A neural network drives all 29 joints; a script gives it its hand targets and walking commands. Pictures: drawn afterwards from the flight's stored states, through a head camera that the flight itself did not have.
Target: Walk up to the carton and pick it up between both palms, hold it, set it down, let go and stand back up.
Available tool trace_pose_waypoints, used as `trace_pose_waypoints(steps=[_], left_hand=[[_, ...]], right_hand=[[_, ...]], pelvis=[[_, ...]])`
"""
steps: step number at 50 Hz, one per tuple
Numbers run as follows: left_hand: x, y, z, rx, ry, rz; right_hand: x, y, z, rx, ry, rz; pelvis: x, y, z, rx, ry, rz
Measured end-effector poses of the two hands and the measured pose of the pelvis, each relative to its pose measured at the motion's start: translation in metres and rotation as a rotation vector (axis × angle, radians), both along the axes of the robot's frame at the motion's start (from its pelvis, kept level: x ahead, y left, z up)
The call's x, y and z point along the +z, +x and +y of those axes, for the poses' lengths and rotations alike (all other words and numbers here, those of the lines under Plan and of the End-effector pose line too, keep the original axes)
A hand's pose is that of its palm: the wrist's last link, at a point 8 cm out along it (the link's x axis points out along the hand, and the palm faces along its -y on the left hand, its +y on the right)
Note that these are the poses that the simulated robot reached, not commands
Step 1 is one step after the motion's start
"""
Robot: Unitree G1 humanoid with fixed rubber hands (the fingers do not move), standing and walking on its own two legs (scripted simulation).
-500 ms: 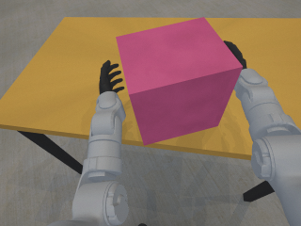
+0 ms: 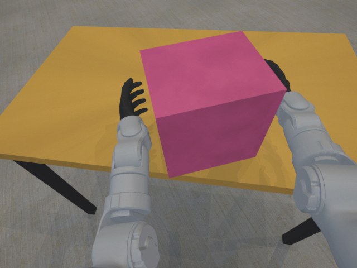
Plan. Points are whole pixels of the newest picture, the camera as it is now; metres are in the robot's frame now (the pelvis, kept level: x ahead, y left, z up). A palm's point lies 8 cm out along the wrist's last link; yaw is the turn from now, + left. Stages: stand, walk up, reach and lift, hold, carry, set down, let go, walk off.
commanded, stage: reach and lift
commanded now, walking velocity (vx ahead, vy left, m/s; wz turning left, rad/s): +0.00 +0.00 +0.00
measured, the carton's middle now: (203, 108) +0.46 +0.04 +0.08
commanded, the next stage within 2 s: none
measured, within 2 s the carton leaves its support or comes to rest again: leaves its support in 0.96 s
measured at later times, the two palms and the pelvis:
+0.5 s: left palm (131, 117) +0.38 +0.18 +0.12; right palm (280, 95) +0.48 -0.12 +0.12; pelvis +0.01 +0.00 +0.00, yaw +0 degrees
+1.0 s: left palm (126, 123) +0.36 +0.19 +0.12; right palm (282, 105) +0.44 -0.12 +0.13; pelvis -0.01 +0.00 +0.00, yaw +1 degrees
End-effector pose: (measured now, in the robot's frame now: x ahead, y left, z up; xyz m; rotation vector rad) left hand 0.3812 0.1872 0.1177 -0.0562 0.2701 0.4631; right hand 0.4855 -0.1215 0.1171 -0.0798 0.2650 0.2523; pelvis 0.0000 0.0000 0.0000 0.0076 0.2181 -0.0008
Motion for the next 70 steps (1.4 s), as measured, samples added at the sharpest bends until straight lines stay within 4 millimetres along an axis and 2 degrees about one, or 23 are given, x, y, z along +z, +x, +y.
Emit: trace_pose_waypoints(steps=[24,46,57,70], left_hand=[[-0.001,-0.002,-0.003,-0.003,0.008,-0.024],[0.002,-0.02,-0.001,-0.002,-0.01,-0.01],[0.022,-0.022,0.003,-0.046,-0.007,-0.01],[0.049,-0.017,0.014,-0.111,0.021,0.0]], right_hand=[[0.002,-0.006,-0.003,-0.003,-0.04,-0.044],[0.006,-0.037,-0.001,-0.036,-0.068,-0.046],[0.027,-0.053,-0.001,-0.083,-0.055,-0.041],[0.052,-0.066,0.007,-0.145,-0.036,-0.036]], pelvis=[[0.002,0.011,-0.002,0.001,-0.003,-0.028],[0.001,-0.01,-0.004,0.011,0.002,-0.067],[0.001,-0.015,0.002,0.023,0.002,-0.121],[0.003,-0.009,0.018,0.028,-0.003,-0.207]])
